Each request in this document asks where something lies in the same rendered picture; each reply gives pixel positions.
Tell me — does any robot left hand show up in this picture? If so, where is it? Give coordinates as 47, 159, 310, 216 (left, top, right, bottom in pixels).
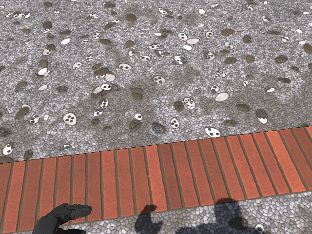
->
31, 203, 92, 234

